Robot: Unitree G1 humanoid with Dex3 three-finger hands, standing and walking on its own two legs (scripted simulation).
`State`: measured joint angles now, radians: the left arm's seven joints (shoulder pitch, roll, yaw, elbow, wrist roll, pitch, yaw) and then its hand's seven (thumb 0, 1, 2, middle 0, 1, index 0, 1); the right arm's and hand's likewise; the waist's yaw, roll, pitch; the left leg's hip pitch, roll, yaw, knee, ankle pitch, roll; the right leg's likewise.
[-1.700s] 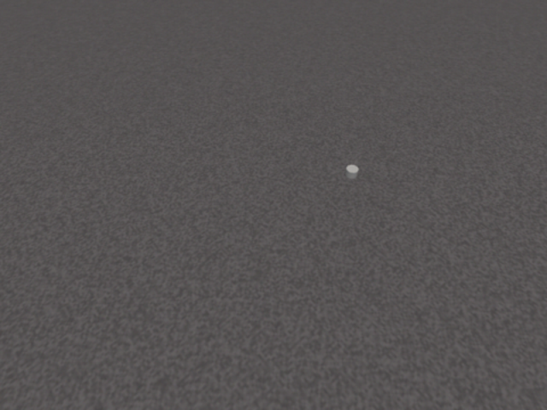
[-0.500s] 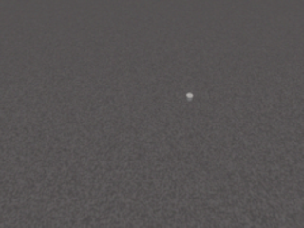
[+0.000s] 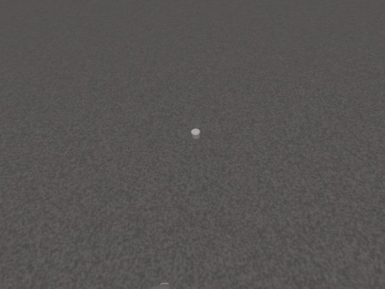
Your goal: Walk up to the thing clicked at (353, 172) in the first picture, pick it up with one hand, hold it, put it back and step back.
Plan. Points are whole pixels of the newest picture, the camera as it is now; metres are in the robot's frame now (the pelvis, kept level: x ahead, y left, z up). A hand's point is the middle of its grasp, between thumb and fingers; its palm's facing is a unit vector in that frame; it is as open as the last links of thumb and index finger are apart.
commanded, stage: walk up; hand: left
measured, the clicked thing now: (195, 133) +1.24 +0.05 -0.75
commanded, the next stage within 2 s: none
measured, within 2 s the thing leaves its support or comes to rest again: neither
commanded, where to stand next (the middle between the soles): +0.81 -0.12 m, yaw -11 degrees
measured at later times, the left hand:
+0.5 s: hand (130, 193) +0.40 +0.22 -0.12, palm faces -0.22 -0.88 -0.42, open 7.4 cm
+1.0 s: hand (134, 168) +0.52 +0.24 -0.16, palm faces -0.27 -0.89 -0.35, open 7.4 cm
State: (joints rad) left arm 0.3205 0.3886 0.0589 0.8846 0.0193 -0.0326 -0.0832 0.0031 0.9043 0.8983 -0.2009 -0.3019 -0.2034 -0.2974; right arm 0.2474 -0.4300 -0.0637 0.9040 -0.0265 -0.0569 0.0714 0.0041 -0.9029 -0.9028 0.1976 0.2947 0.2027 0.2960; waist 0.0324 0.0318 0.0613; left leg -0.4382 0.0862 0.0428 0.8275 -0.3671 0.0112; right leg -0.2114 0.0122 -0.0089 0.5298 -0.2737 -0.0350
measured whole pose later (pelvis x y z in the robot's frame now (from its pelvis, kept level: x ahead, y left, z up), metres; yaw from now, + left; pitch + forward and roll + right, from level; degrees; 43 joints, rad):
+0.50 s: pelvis +0.22 -0.04 -0.02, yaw -9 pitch -3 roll +0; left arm 0.17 0.45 0.07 0.84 0.01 -0.07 -0.08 0.00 0.91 0.90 -0.20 -0.30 -0.20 -0.30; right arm 0.39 -0.46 -0.06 0.89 -0.02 -0.06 0.04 0.00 -0.90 -0.90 0.20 0.30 0.21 0.30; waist -0.06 0.03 0.09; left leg -0.14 0.15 0.11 0.80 -0.47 0.00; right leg -0.41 -0.02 -0.04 0.65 -0.18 -0.02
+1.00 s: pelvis +0.43 -0.03 -0.01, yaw -13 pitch -3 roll +0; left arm 0.34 0.46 0.03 0.92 0.01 -0.05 -0.04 0.01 0.91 0.90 -0.20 -0.30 -0.20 -0.30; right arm 0.29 -0.40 -0.06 0.83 -0.01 -0.10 0.06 0.00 -0.90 -0.90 0.20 0.30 0.21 0.30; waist 0.00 -0.07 0.08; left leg -0.32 0.05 0.12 0.61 -0.25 0.03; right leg -0.41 -0.02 0.04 1.08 -0.40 -0.04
